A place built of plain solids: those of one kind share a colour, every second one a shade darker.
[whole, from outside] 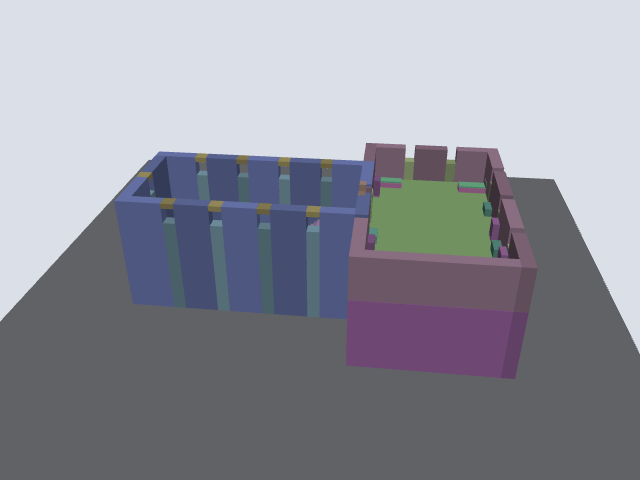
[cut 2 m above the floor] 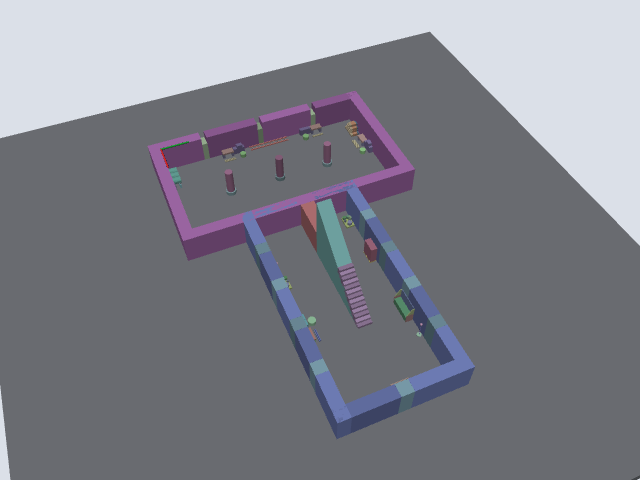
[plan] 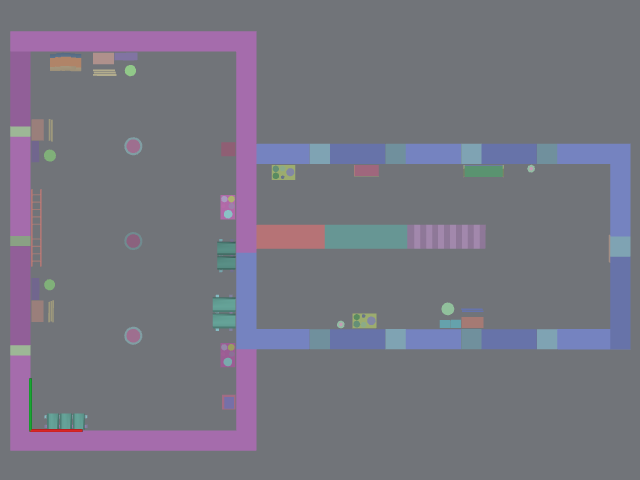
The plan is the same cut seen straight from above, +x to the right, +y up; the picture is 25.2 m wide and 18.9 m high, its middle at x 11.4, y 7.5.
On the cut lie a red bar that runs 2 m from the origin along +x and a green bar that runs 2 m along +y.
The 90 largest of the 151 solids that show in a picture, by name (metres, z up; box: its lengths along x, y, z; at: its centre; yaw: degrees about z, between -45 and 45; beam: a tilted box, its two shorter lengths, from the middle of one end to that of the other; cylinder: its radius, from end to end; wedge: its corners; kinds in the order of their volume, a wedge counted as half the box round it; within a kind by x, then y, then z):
{
 "wall_vestibule_1": {"box": [0.8, 3.81, 8.01], "at": [8.5, 5.1, 3.71]},
 "wall_vestibule_2": {"box": [0.8, 3.04, 8.01], "at": [8.5, 9.77, 3.71]},
 "wall_vestibule_3": {"box": [2.89, 0.8, 8.01], "at": [9.55, 3.59, 3.71]},
 "wall_vestibule_4": {"box": [2.89, 0.8, 8.01], "at": [9.55, 10.89, 3.71]},
 "wall_vestibule_5": {"box": [2.18, 0.8, 8.01], "at": [12.88, 3.59, 3.71]},
 "wall_vestibule_6": {"box": [2.18, 0.8, 8.01], "at": [12.88, 10.89, 3.71]},
 "wall_vestibule_7": {"box": [2.18, 0.8, 8.01], "at": [15.87, 3.59, 3.71]},
 "wall_vestibule_8": {"box": [2.18, 0.8, 8.01], "at": [15.87, 10.89, 3.71]},
 "wall_vestibule_9": {"box": [2.18, 0.8, 8.01], "at": [18.85, 3.59, 3.71]},
 "wall_vestibule_10": {"box": [2.18, 0.8, 8.01], "at": [18.85, 10.89, 3.71]},
 "wall_vestibule_11": {"box": [2.89, 0.8, 8.01], "at": [22.19, 3.59, 3.71]},
 "wall_vestibule_12": {"box": [2.89, 0.8, 8.01], "at": [22.19, 10.89, 3.71]},
 "wall_vestibule_13": {"box": [0.8, 3.65, 8.01], "at": [23.23, 5.02, 3.71]},
 "wall_vestibule_14": {"box": [0.8, 3.65, 8.01], "at": [23.23, 9.47, 3.71]},
 "wall_undercroft_1": {"box": [0.8, 3.75, 5.0], "at": [-0.4, 1.08, 2.2]},
 "wall_undercroft_2": {"box": [0.8, 3.91, 5.0], "at": [-0.4, 5.31, 2.2]},
 "wall_undercroft_3": {"box": [0.8, 3.91, 5.0], "at": [-0.4, 9.61, 2.2]},
 "wall_undercroft_4": {"box": [0.8, 3.75, 5.0], "at": [-0.4, 13.84, 2.2]},
 "wall_undercroft_5": {"box": [9.7, 0.8, 5.0], "at": [4.05, -0.4, 2.2]},
 "wall_undercroft_6": {"box": [9.7, 0.8, 5.0], "at": [4.05, 15.32, 2.2]},
 "wall_undercroft_7": {"box": [0.8, 16.52, 5.0], "at": [8.5, 7.46, 2.2]},
 "wall_dorter_1": {"box": [0.8, 3.68, 2.8], "at": [-0.4, 1.04, 6.11]},
 "wall_dorter_2": {"box": [0.8, 3.76, 2.8], "at": [-0.4, 5.31, 6.11]},
 "wall_dorter_3": {"box": [0.8, 3.76, 2.8], "at": [-0.4, 9.61, 6.11]},
 "wall_dorter_4": {"box": [0.8, 3.68, 2.8], "at": [-0.4, 13.88, 6.11]},
 "wall_dorter_5": {"box": [2.98, 0.8, 2.8], "at": [0.69, -0.4, 6.11]},
 "wall_dorter_6": {"box": [2.35, 0.8, 2.8], "at": [4.05, -0.4, 6.11]},
 "wall_dorter_7": {"box": [9.7, 0.8, 2.8], "at": [4.05, 15.32, 6.11]},
 "wall_dorter_8": {"box": [2.98, 0.8, 2.8], "at": [7.41, -0.4, 6.11]},
 "wall_dorter_9": {"box": [0.8, 7.95, 2.8], "at": [8.5, 3.18, 6.11]},
 "wall_dorter_10": {"box": [0.8, 7.62, 2.8], "at": [8.5, 11.91, 6.11]},
 "floor_dorter_1": {"box": [8.1, 14.92, 0.4], "at": [4.05, 7.46, 4.81]},
 "wall_vestibule_under_light_1": {"box": [0.8, 0.8, 6.66], "at": [11.39, 3.59, 3.03]},
 "wall_vestibule_under_light_2": {"box": [0.8, 0.8, 6.66], "at": [11.39, 10.89, 3.03]},
 "wall_vestibule_under_light_3": {"box": [0.8, 0.8, 6.66], "at": [14.37, 3.59, 3.03]},
 "wall_vestibule_under_light_4": {"box": [0.8, 0.8, 6.66], "at": [14.37, 10.89, 3.03]},
 "wall_vestibule_under_light_5": {"box": [0.8, 0.8, 6.66], "at": [17.36, 3.59, 3.03]},
 "wall_vestibule_under_light_6": {"box": [0.8, 0.8, 6.66], "at": [17.36, 10.89, 3.03]},
 "wall_vestibule_under_light_7": {"box": [0.8, 0.8, 6.66], "at": [20.34, 3.59, 3.03]},
 "wall_vestibule_under_light_8": {"box": [0.8, 0.8, 6.66], "at": [20.34, 10.89, 3.03]},
 "wall_vestibule_under_light_9": {"box": [0.8, 0.8, 6.66], "at": [23.23, 7.24, 3.03]},
 "fill_under_steps_1": {"wedge": [[11.59, 7.15, -0.3], [11.59, 7.15, 4.79], [11.59, 8.1, -0.3], [11.59, 8.1, 4.79], [18.17, 7.15, -0.3], [18.17, 7.15, -0.24], [18.17, 8.1, -0.3], [18.17, 8.1, -0.24]]},
 "mass_under_head_1": {"box": [2.7, 0.95, 5.01], "at": [10.25, 7.63, 2.21]},
 "wall_vestibule_over_light_1": {"box": [0.8, 0.8, 0.35], "at": [11.39, 3.59, 7.54]},
 "wall_vestibule_over_light_2": {"box": [0.8, 0.8, 0.35], "at": [11.39, 10.89, 7.54]},
 "wall_vestibule_over_light_3": {"box": [0.8, 0.8, 0.35], "at": [14.37, 3.59, 7.54]},
 "wall_vestibule_over_light_4": {"box": [0.8, 0.8, 0.35], "at": [14.37, 10.89, 7.54]},
 "wall_vestibule_over_light_5": {"box": [0.8, 0.8, 0.35], "at": [17.36, 3.59, 7.54]},
 "wall_vestibule_over_light_6": {"box": [0.8, 0.8, 0.35], "at": [17.36, 10.89, 7.54]},
 "wall_vestibule_over_light_7": {"box": [0.8, 0.8, 0.35], "at": [20.34, 3.59, 7.54]},
 "wall_vestibule_over_light_8": {"box": [0.8, 0.8, 0.35], "at": [20.34, 10.89, 7.54]},
 "wall_vestibule_over_light_9": {"box": [0.8, 0.8, 0.35], "at": [23.23, 7.24, 7.54]},
 "wall_dorter_under_light_1": {"box": [0.7, 0.8, 1.75], "at": [2.52, -0.4, 5.58]},
 "wall_dorter_under_light_2": {"box": [0.7, 0.8, 1.75], "at": [5.58, -0.4, 5.58]},
 "aumbry_carcase_dorter_1": {"box": [0.41, 0.94, 1.12], "at": [0.24, 8.3, 5.66]},
 "aumbry_carcase_dorter_2": {"box": [0.4, 1.04, 1.16], "at": [0.24, 11.99, 5.68]},
 "aumbry_carcase_dorter_3": {"box": [0.43, 1.06, 1.18], "at": [7.85, 2.79, 5.69]},
 "aumbry_carcase_dorter_4": {"box": [0.41, 1.04, 1.13], "at": [7.85, 11.43, 5.66]},
 "pier_undercroft_1": {"cylinder": 0.27, "from": [4.05, 3.73, 0.27], "to": [4.05, 3.73, 2.85]},
 "pier_undercroft_2": {"cylinder": 0.27, "from": [4.05, 7.46, 0.29], "to": [4.05, 7.46, 2.85]},
 "pier_undercroft_3": {"cylinder": 0.27, "from": [4.05, 11.19, 0.29], "to": [4.05, 11.19, 2.85]},
 "wall_undercroft_under_light_1": {"box": [0.8, 0.4, 1.75], "at": [-0.4, 3.15, 0.57]},
 "wall_undercroft_under_light_2": {"box": [0.8, 0.4, 1.75], "at": [-0.4, 7.46, 0.57]},
 "wall_undercroft_under_light_3": {"box": [0.8, 0.4, 1.75], "at": [-0.4, 11.77, 0.57]},
 "bed_frame_dorter_1": {"box": [1.93, 0.87, 0.37], "at": [1.0, 1.35, 5.19]},
 "bed_frame_dorter_2": {"box": [2.0, 0.77, 0.38], "at": [7.07, 1.24, 5.2]},
 "chest_dorter_1": {"box": [0.46, 1.13, 0.55], "at": [0.26, 4.83, 5.29]},
 "chest_dorter_2": {"box": [0.54, 1.19, 0.6], "at": [0.3, 10.24, 5.31]},
 "chest_dorter_3": {"box": [0.51, 1.13, 0.5], "at": [7.81, 9.33, 5.26]},
 "wall_wallhead_1": {"box": [0.45, 0.6, 3.0], "at": [8.68, 6.85, 6.21]},
 "aumbry_carcase_vestibule_1": {"box": [0.97, 0.43, 1.18], "at": [13.23, 10.24, 0.68]},
 "pier_undercroft_base_1": {"cylinder": 0.35, "from": [4.05, 3.73, 0.0], "to": [4.05, 3.73, 0.27]},
 "pier_undercroft_base_2": {"cylinder": 0.35, "from": [4.05, 7.46, 0.0], "to": [4.05, 7.46, 0.29]},
 "pier_undercroft_base_3": {"cylinder": 0.35, "from": [4.05, 11.19, 0.0], "to": [4.05, 11.19, 0.29]},
 "settle_locker_vestibule_1": {"box": [1.5, 0.44, 0.5], "at": [17.84, 10.2, 0.2]},
 "tread_1": {"wedge": [[15.07, 7.15, 1.67], [15.07, 7.15, 2.16], [15.07, 8.1, 1.67], [15.07, 8.1, 2.16], [15.35, 7.15, 1.67], [15.35, 7.15, 2.15], [15.35, 8.1, 1.67], [15.35, 8.1, 2.15]]},
 "tread_2": {"wedge": [[16.47, 7.15, 0.6], [16.47, 7.15, 1.09], [16.47, 8.1, 0.6], [16.47, 8.1, 1.09], [16.75, 7.15, 0.6], [16.75, 7.15, 1.07], [16.75, 8.1, 0.6], [16.75, 8.1, 1.07]]},
 "tread_3": {"wedge": [[16.71, 7.15, 0.42], [16.71, 7.15, 0.91], [16.71, 8.1, 0.42], [16.71, 8.1, 0.91], [16.99, 7.15, 0.42], [16.99, 7.15, 0.9], [16.99, 8.1, 0.42], [16.99, 8.1, 0.89]]},
 "tread_4": {"wedge": [[17.18, 7.15, 0.06], [17.18, 7.15, 0.55], [17.18, 8.1, 0.06], [17.18, 8.1, 0.55], [17.45, 7.15, 0.06], [17.45, 7.15, 0.54], [17.45, 8.1, 0.06], [17.45, 8.1, 0.54]]},
 "tread_5": {"wedge": [[17.65, 7.15, -0.3], [17.65, 7.15, 0.19], [17.65, 8.1, -0.3], [17.65, 8.1, 0.19], [17.92, 7.15, -0.3], [17.92, 7.15, 0.18], [17.92, 8.1, -0.3], [17.92, 8.1, 0.18]]},
 "bed_pallet_dorter_1": {"box": [1.81, 0.81, 0.11], "at": [1.03, 1.35, 5.43]},
 "bed_pallet_dorter_2": {"box": [1.88, 0.71, 0.11], "at": [7.04, 1.24, 5.44]},
 "crate_undercroft_1": {"box": [0.56, 0.56, 0.45], "at": [7.79, 11.07, 0.17]},
 "crate_undercroft_2": {"box": [0.53, 0.59, 0.43], "at": [7.8, 1.12, 0.17]},
 "pot_plinth_undercroft_1": {"box": [0.59, 0.95, 0.17], "at": [7.77, 2.97, 0.04]},
 "pot_plinth_undercroft_2": {"box": [0.58, 0.96, 0.17], "at": [7.78, 8.79, 0.04]},
 "pot_plinth_vestibule_1": {"box": [0.93, 0.59, 0.17], "at": [9.96, 10.16, 0.04]},
 "pot_plinth_vestibule_2": {"box": [0.95, 0.59, 0.17], "at": [13.16, 4.32, 0.04]},
 "door_leaf_wall_head_1": {"box": [0.06, 0.93, 2.03], "at": [8.07, 6.65, 6.03]},
 "settle_back_vestibule_1": {"box": [1.5, 0.04, 1.24], "at": [17.84, 10.44, 0.57]}
}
